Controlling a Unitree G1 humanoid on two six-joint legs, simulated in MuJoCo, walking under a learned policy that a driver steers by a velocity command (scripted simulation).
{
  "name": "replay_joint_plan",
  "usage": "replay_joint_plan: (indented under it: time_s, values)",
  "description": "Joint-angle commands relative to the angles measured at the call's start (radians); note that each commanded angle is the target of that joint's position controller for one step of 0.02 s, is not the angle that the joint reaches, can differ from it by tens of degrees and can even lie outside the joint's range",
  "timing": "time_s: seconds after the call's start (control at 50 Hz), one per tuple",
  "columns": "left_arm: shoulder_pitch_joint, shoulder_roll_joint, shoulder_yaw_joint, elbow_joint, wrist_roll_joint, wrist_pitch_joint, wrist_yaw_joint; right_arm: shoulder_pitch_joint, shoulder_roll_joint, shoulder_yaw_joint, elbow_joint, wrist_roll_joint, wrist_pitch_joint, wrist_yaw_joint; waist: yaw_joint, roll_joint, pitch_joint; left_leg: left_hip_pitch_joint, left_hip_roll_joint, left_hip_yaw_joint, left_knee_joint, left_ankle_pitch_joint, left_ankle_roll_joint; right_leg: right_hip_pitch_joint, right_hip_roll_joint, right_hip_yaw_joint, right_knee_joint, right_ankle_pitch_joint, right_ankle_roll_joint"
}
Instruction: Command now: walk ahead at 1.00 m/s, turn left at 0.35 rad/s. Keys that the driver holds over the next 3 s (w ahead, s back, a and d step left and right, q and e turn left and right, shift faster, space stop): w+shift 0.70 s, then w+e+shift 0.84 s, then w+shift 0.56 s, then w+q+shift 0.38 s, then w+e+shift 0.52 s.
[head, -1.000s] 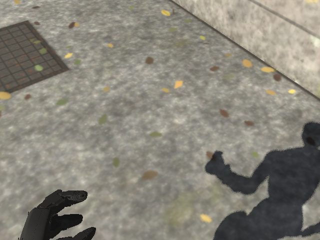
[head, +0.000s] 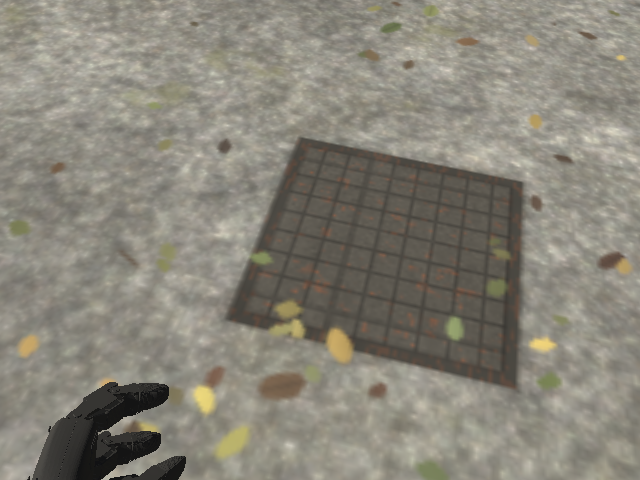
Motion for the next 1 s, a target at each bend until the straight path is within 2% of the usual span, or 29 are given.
replay_joint_plan:
  time_s: [0.02, 0.06, 0.08, 0.1, 0.12, 0.14, 0.16, 0.18, 0.2, 0.24, 0.28, 0.38, 0.46, 0.5, 0.54, 0.56, 0.58, 0.6, 0.62, 0.64, 0.66, 0.68, 0.7, 0.74, 0.76, 0.8, 0.88, 0.94, 1.0]
  values:
    - [-0.154, 0.102, 0.036, -0.105, -0.021, -0.022, -0.012, 0.045, -0.161, -0.045, 0.001, 0.002, -0.001, -0.011, -0.007, 0.123, 0.087, -0.12, 0.248, -0.125, -0.102, 0.402, 0.112, 0.15, 0.046, -0.049, -0.097, -0.009, -0.035]
    - [-0.011, 0.153, 0.067, -0.081, -0.025, -0.022, -0.009, 0.028, -0.195, -0.053, 0.01, -0.023, 0.016, -0.011, 0.085, 0.163, -0.015, 0.018, 0.277, -0.112, 0.061, 0.884, 0.079, 0.258, 0.096, -0.091, -0.068, -0.154, -0.08]
    - [0.155, 0.19, 0.087, -0.055, -0.038, -0.012, 0.002, -0.022, -0.227, -0.058, 0.003, -0.045, 0.022, -0.004, 0.197, 0.183, -0.127, 0.008, 0.258, -0.076, 0.246, 1.105, 0.054, 0.439, 0.107, -0.118, -0.038, -0.192, -0.113]
    - [0.43, 0.208, 0.09, -0.007, -0.033, 0.003, 0.015, -0.103, -0.203, -0.045, -0.033, -0.063, 0.022, 0.002, 0.336, 0.18, -0.288, -0.226, 0.23, -0.062, 0.568, 1.0, 0.029, 0.821, -0.003, -0.017, 0.076, -0.267, -0.15]
    - [0.517, 0.297, 0.108, 0.047, 0.001, 0.002, 0.001, 0.117, -0.035, -0.001, -0.036, -0.022, -0.001, 0.013, 0.217, -0.296, -0.507, -0.615, 0.038, -0.011, 1.037, 0.217, -0.048, 1.235, -0.256, 0.548, -0.053, -0.697, -0.347]
    - [0.574, 0.2, 0.09, 0.073, 0.002, -0.006, -0.015, 0.098, -0.079, 0.011, -0.02, 0.022, -0.011, 0.014, 0.261, -0.358, -0.525, -0.764, 0.041, -0.047, 1.109, -0.051, -0.031, 1.273, -0.284, 0.856, -0.28, -1.002, -0.324]
    - [0.494, 0.129, 0.074, 0.076, -0.001, 0.004, -0.002, -0.082, -0.15, -0.006, -0.056, 0.041, -0.015, 0.013, 0.28, -0.222, -0.292, -0.868, 0.108, 0.001, 1.124, -0.01, -0.013, 1.137, -0.265, 0.714, -0.297, -0.95, -0.279]
    - [0.453, 0.123, 0.069, 0.085, 0.01, 0.013, -0.002, -0.219, -0.15, 0.002, -0.091, 0.017, -0.025, 0.013, 0.274, -0.006, -0.16, -0.846, 0.14, 0.04, 1.073, 0.033, -0.006, 0.953, -0.213, 0.564, -0.303, -0.75, -0.253]
    - [0.413, 0.124, 0.066, 0.096, 0.021, 0.012, -0.01, -0.269, -0.121, 0.005, -0.113, 0.001, -0.035, 0.016, 0.225, 0.056, -0.073, -0.83, 0.165, 0.049, 1.012, 0.057, -0.005, 0.805, -0.178, 0.475, -0.314, -0.619, -0.262]
    - [0.344, 0.052, 0.041, 0.107, 0.024, 0.005, -0.024, -0.222, -0.091, 0.003, -0.1, 0.005, -0.023, 0.022, 0.129, 0.004, -0.029, -0.744, 0.224, 0.047, 0.917, 0.094, -0.009, 0.643, -0.119, 0.35, -0.364, -0.534, -0.257]
    - [0.329, 0.046, 0.035, 0.123, -0.006, 0.003, -0.03, -0.204, -0.073, 0.009, -0.091, 0.003, -0.007, 0.02, 0.093, -0.002, 0.019, -0.76, 0.257, 0.066, 0.838, 0.093, -0.025, 0.562, -0.111, 0.288, -0.404, -0.478, -0.268]
    - [0.393, 0.107, 0.044, 0.164, -0.011, -0.006, -0.005, -0.425, -0.068, 0.028, -0.164, -0.028, -0.025, 0.031, 0.139, 0.021, 0.108, -0.756, 0.253, 0.153, 0.486, 0.478, -0.075, 0.464, -0.048, 0.061, -0.502, -0.212, -0.237]
    - [0.516, 0.125, 0.04, 0.222, -0.028, 0.003, 0.008, -0.581, -0.075, 0.025, -0.214, -0.009, -0.043, 0.057, 0.188, 0.022, 0.13, -0.618, 0.183, 0.201, 0.218, 0.636, -0.065, 0.572, -0.072, -0.018, -0.562, -0.12, -0.21]
    - [0.523, 0.153, 0.042, 0.239, -0.022, 0.021, 0.011, -0.603, -0.104, 0.011, -0.235, -0.004, -0.047, 0.066, 0.17, -0.025, 0.109, -0.613, 0.137, 0.229, 0.158, 0.549, -0.045, 0.721, -0.106, -0.034, -0.483, 0.162, -0.192]
    - [0.532, 0.187, 0.046, 0.261, 0.002, 0.043, 0.019, -0.508, -0.164, -0.018, -0.235, 0.003, -0.036, 0.059, 0.09, -0.124, -0.006, -0.501, 0.074, 0.268, 0.19, 0.388, -0.006, 0.851, -0.138, -0.046, -0.282, 0.635, -0.168]
    - [0.505, 0.207, 0.049, 0.266, 0.015, 0.06, 0.025, -0.33, -0.204, -0.04, -0.198, 0.01, -0.025, 0.046, -0.015, -0.162, -0.107, -0.316, 0.058, 0.272, 0.199, 0.352, 0.024, 0.838, -0.142, -0.061, -0.079, 0.806, -0.153]
    - [0.441, 0.207, 0.045, 0.246, 0.023, 0.071, 0.035, -0.066, -0.241, -0.059, -0.125, 0.01, -0.01, 0.03, -0.149, -0.141, -0.224, 0.024, 0.131, 0.201, 0.229, 0.349, 0.053, 0.624, -0.115, -0.08, 0.234, 0.708, -0.12]
    - [0.586, 0.017, 0.0, 0.207, 0.03, 0.052, 0.023, 0.067, -0.349, -0.078, -0.09, -0.031, -0.015, 0.025, -0.035, 0.19, -0.437, 0.509, 0.422, -0.299, 0.243, 0.073, 0.197, 0.173, 0.056, -0.033, 0.704, -0.118, -0.079]
    - [0.616, 0.019, -0.017, 0.226, -0.02, 0.012, 0.011, 0.13, -0.291, -0.07, -0.059, -0.017, -0.024, 0.036, -0.045, 0.332, -0.628, 0.615, 0.504, -0.717, -0.003, -0.308, 0.257, 0.017, 0.14, 0.115, 0.871, -0.634, -0.095]
    - [0.431, 0.121, 0.016, 0.183, -0.066, -0.005, 0.014, 0.079, -0.211, -0.051, -0.038, -0.017, -0.023, 0.028, -0.063, 0.281, -0.393, 0.48, 0.449, -0.6, -0.075, -0.283, 0.185, -0.102, 0.076, 0.09, 0.903, -0.599, -0.122]
    - [0.306, 0.118, 0.01, 0.139, -0.067, -0.017, 0.013, 0.008, -0.18, -0.04, -0.036, -0.024, -0.025, 0.027, -0.039, 0.161, -0.229, 0.285, 0.418, -0.436, -0.084, -0.135, 0.158, -0.127, 0.036, 0.067, 0.862, -0.547, -0.128]
    - [0.246, 0.094, 0.007, 0.126, -0.043, -0.022, 0.013, -0.057, -0.162, -0.033, -0.032, -0.037, -0.031, 0.032, 0.01, 0.049, -0.13, 0.09, 0.379, -0.326, -0.104, 0.002, 0.144, -0.089, 0.003, 0.05, 0.799, -0.502, -0.126]
    - [0.26, 0.082, 0.013, 0.128, -0.028, -0.01, 0.01, -0.107, -0.115, -0.019, -0.029, -0.056, -0.038, 0.038, 0.076, 0.043, -0.086, -0.06, 0.337, -0.235, -0.129, 0.06, 0.129, -0.014, -0.034, 0.054, 0.743, -0.454, -0.125]
    - [0.336, 0.047, 0.009, 0.156, -0.039, 0.033, -0.002, -0.167, -0.07, -0.01, -0.021, -0.046, -0.046, 0.042, 0.145, 0.1, -0.044, -0.206, 0.332, -0.131, -0.187, 0.07, 0.131, 0.041, -0.072, 0.065, 0.699, -0.441, -0.105]
    - [0.329, 0.036, 0.007, 0.157, -0.039, 0.052, -0.001, -0.177, -0.079, -0.013, -0.009, -0.031, -0.051, 0.042, 0.158, 0.106, -0.001, -0.265, 0.337, -0.074, -0.219, 0.092, 0.117, 0.027, -0.087, 0.068, 0.667, -0.433, -0.093]
    - [0.248, 0.04, 0.006, 0.133, -0.03, 0.067, 0.007, -0.171, -0.117, -0.021, 0.008, -0.037, -0.06, 0.033, 0.147, 0.078, 0.07, -0.319, 0.323, 0.052, -0.258, 0.235, 0.088, -0.042, -0.082, 0.07, 0.595, -0.306, -0.071]
    - [0.099, 0.043, 0.006, 0.089, -0.018, 0.049, -0.014, -0.122, -0.137, -0.014, 0.025, -0.047, -0.077, 0.008, 0.099, 0.03, 0.091, -0.319, 0.25, 0.285, -0.292, 0.415, 0.009, 0.021, -0.026, -0.045, 0.3, 0.075, -0.078]
    - [-0.024, 0.032, 0.002, 0.044, -0.029, 0.036, -0.046, -0.02, -0.171, -0.011, 0.061, -0.04, -0.069, -0.005, 0.052, 0.016, 0.12, -0.167, 0.273, 0.34, -0.305, 0.54, -0.049, 0.045, 0.026, -0.11, 0.118, 0.159, -0.116]
    - [-0.027, 0.102, 0.031, 0.006, -0.036, 0.029, -0.076, -0.005, -0.252, -0.025, 0.053, -0.058, -0.028, -0.03, 0.096, 0.111, 0.043, 0.089, 0.307, 0.379, -0.112, 1.236, -0.111, 0.095, 0.146, -0.236, 0.062, 0.005, -0.156]
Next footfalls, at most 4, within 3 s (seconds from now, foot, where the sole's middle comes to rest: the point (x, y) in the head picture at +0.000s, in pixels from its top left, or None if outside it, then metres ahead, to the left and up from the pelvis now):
0.10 right None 0.32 -0.16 -0.77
0.58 left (234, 355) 0.77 0.10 -0.77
1.06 right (298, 203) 1.24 -0.09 -0.77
1.48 left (265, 106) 1.68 -0.02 -0.77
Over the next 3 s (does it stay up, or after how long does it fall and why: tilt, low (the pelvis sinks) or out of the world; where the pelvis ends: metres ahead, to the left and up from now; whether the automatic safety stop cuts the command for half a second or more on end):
stays up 2.51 -0.98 -0.03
